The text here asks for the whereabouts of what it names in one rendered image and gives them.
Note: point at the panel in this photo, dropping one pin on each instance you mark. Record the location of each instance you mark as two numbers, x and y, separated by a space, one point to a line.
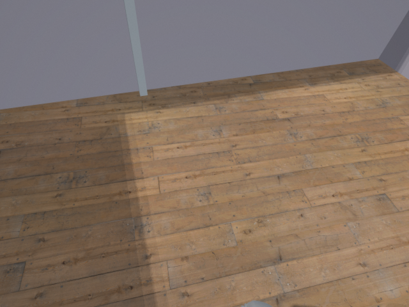
136 45

